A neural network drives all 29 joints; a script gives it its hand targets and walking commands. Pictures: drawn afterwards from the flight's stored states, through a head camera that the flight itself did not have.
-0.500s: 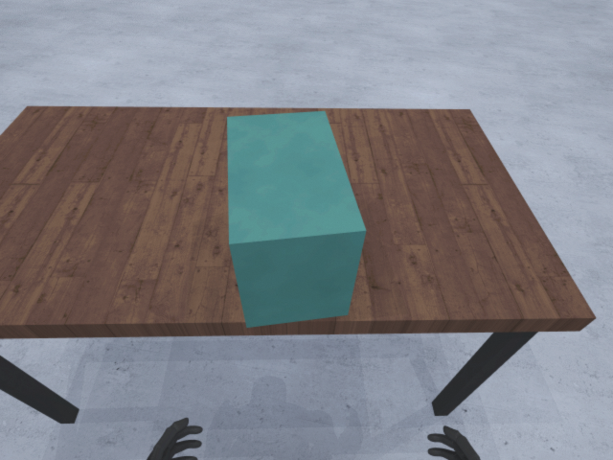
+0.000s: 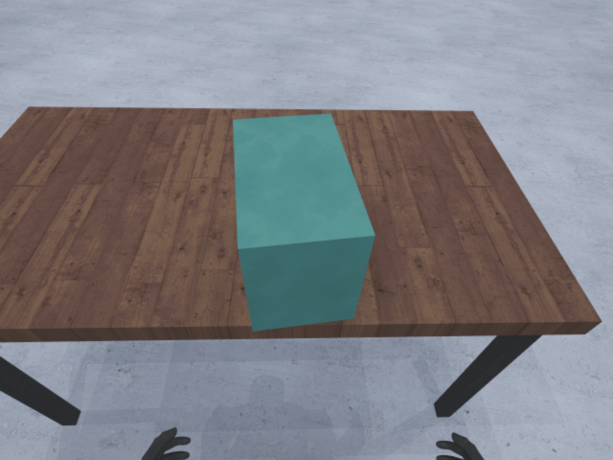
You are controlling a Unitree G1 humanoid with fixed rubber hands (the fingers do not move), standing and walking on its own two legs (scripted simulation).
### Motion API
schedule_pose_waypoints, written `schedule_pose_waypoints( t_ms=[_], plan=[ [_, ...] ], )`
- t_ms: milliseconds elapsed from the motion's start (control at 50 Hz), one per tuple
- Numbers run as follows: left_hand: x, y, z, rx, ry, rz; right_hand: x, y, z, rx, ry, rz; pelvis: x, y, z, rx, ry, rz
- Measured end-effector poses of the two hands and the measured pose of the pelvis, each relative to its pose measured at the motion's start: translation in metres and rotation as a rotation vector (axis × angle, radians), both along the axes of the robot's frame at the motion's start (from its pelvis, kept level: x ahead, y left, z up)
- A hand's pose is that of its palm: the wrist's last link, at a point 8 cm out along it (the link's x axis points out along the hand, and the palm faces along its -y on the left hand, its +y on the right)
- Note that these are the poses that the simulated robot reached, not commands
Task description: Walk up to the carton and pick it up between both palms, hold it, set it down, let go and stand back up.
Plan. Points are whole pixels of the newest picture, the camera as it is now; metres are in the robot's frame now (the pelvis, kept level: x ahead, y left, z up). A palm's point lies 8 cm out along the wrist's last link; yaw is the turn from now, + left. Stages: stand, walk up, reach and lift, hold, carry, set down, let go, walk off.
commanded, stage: stand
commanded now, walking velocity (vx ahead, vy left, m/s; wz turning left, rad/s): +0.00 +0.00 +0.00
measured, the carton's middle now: (293, 218) +0.48 +0.04 +0.03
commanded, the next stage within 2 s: walk up in 1.10 s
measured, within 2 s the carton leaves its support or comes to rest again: neither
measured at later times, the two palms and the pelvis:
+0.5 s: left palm out of the picture +0.09 +0.23 -0.11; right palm out of the picture +0.10 -0.22 -0.10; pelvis +0.00 +0.01 +0.00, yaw +0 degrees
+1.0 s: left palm out of the picture +0.06 +0.23 -0.12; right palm out of the picture +0.06 -0.22 -0.11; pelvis +0.00 +0.01 +0.01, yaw +0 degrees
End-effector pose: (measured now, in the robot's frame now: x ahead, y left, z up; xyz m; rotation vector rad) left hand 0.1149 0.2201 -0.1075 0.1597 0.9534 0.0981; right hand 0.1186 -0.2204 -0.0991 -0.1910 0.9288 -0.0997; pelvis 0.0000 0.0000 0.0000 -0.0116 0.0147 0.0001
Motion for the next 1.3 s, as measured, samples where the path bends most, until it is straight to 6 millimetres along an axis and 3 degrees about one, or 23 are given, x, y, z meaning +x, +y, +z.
schedule_pose_waypoints(
  t_ms=[400, 820, 1300],
  plan=[
    [-0.013, 0.010, -0.005, 0.002, 0.045, 0.036, -0.010, 0.001, -0.001, -0.012, 0.026, -0.026, 0.000, 0.006, 0.002, -0.004, -0.018, 0.001],
    [-0.035, 0.013, -0.009, 0.004, 0.123, 0.062, -0.036, 0.005, -0.008, 0.003, 0.096, -0.067, 0.000, 0.009, 0.007, -0.001, -0.029, -0.004],
    [-0.080, 0.014, -0.019, 0.005, 0.302, 0.108, -0.087, 0.000, -0.018, -0.001, 0.281, -0.128, 0.003, 0.010, 0.014, 0.006, -0.036, -0.004]
  ],
)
